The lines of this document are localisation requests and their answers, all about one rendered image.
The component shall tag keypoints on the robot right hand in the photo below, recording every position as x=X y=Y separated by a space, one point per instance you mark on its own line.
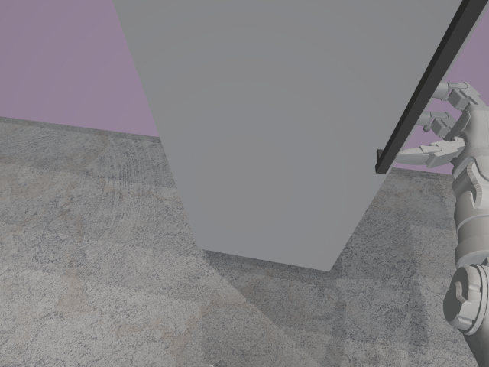
x=471 y=129

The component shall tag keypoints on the right robot forearm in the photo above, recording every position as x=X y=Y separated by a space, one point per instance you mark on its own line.
x=471 y=215

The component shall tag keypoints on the handle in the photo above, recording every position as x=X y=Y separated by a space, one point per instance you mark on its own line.
x=459 y=28

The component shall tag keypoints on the fridge door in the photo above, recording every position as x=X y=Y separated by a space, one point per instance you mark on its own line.
x=271 y=112

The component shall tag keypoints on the robot right upper arm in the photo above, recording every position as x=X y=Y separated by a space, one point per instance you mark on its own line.
x=466 y=307

